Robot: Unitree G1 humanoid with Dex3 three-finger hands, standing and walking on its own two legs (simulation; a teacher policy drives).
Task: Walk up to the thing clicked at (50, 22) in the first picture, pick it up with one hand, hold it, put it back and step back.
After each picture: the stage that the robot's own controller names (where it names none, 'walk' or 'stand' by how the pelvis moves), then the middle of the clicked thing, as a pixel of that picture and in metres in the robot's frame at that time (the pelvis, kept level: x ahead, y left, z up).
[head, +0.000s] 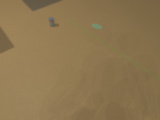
stand; (51, 22) +1.74 +0.48 -0.72
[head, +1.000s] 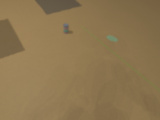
walk; (65, 28) +1.64 +0.21 -0.70
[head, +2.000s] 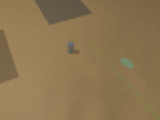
walk; (70, 47) +1.14 +0.16 -0.70
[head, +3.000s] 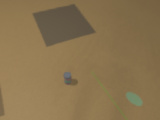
walk; (67, 78) +0.78 +0.17 -0.70
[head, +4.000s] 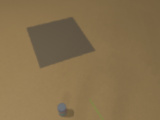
stand; (62, 110) +0.50 +0.19 -0.70
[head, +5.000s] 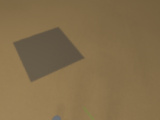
stand; out of the picture +0.46 +0.22 -0.72
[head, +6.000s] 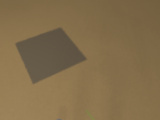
stand; out of the picture +0.43 +0.21 -0.73
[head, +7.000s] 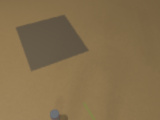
stand; (55, 116) +0.42 +0.21 -0.70
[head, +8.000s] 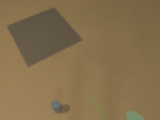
stand; (56, 107) +0.45 +0.25 -0.69
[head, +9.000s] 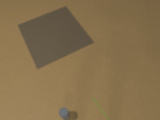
stand; (64, 114) +0.38 +0.20 -0.69
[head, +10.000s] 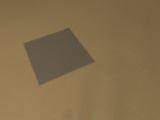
stand; out of the picture +0.39 +0.20 -0.71
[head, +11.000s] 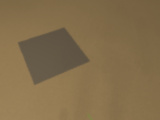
stand; out of the picture +0.40 +0.20 -0.73
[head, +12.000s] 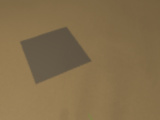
stand; out of the picture +0.39 +0.20 -0.73
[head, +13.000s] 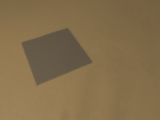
stand; out of the picture +0.38 +0.20 -0.73
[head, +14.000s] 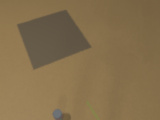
go down; (58, 115) +0.40 +0.20 -0.71
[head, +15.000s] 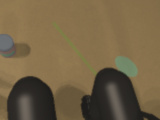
go down; (6, 46) +0.47 +0.24 -0.28
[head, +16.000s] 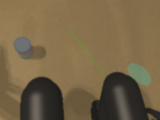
close in; (24, 49) +0.47 +0.23 -0.30
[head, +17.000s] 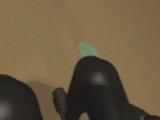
close in; out of the picture +0.46 +0.27 -0.23
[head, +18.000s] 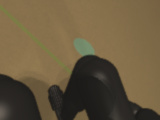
close; out of the picture +0.45 +0.28 -0.23
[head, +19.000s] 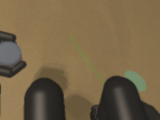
lift; (10, 58) +0.37 +0.26 -0.08
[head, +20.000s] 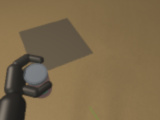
hold; (39, 82) +0.33 +0.16 +0.05
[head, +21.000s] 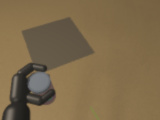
hold; (43, 89) +0.31 +0.16 +0.02
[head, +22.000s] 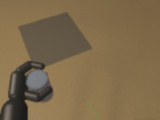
hold; (41, 87) +0.32 +0.17 +0.00
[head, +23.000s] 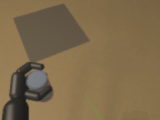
crouch; (41, 87) +0.33 +0.17 -0.03
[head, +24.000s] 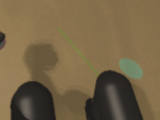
lower; out of the picture +0.48 +0.25 -0.09
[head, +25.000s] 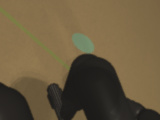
lower; out of the picture +0.45 +0.30 -0.23
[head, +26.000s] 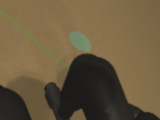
lower; out of the picture +0.46 +0.30 -0.23
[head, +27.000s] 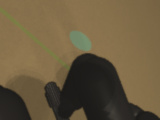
lower; out of the picture +0.46 +0.30 -0.24
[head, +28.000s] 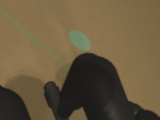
lower; out of the picture +0.46 +0.30 -0.24
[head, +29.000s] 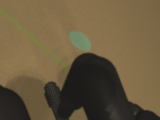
draw back; out of the picture +0.46 +0.30 -0.24
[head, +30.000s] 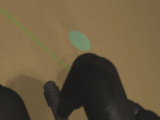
rise; out of the picture +0.46 +0.30 -0.24
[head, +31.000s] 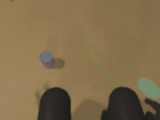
walk; (47, 60) +0.49 +0.21 -0.41
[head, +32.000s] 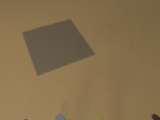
stand; out of the picture +0.42 +0.18 -0.66
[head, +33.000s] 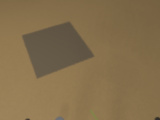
stand; out of the picture +0.41 +0.19 -0.67
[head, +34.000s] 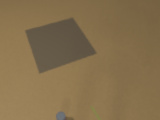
stand; (61, 118) +0.42 +0.19 -0.68
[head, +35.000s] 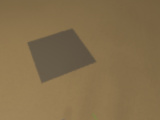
stand; out of the picture +0.43 +0.20 -0.72
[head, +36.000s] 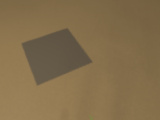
stand; out of the picture +0.39 +0.21 -0.73
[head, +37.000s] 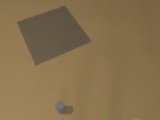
walk; (60, 108) +0.43 +0.21 -0.71
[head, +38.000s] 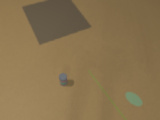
walk; (63, 79) +0.68 +0.15 -0.70
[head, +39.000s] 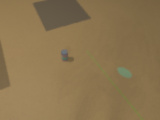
stand; (64, 55) +1.05 +0.21 -0.70
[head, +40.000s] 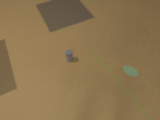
stand; (69, 56) +1.03 +0.19 -0.70
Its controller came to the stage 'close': yes
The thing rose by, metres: 0.72
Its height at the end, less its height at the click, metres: +0.00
